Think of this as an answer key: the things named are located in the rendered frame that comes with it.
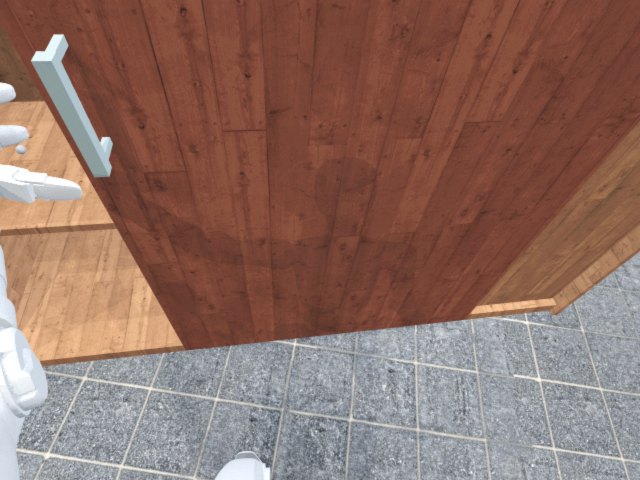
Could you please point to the wardrobe door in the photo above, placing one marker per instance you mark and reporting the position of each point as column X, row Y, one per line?
column 602, row 213
column 285, row 169

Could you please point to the robot left thigh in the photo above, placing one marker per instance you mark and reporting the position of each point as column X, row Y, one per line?
column 244, row 469

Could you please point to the robot left foot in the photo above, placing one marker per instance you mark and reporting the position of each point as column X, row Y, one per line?
column 267, row 466

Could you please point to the left robot upper arm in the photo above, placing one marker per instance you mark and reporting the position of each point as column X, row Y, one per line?
column 23, row 386

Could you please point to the robot left hand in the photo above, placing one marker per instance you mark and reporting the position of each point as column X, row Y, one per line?
column 21, row 185

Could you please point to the handle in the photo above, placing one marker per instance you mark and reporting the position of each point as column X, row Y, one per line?
column 50, row 69

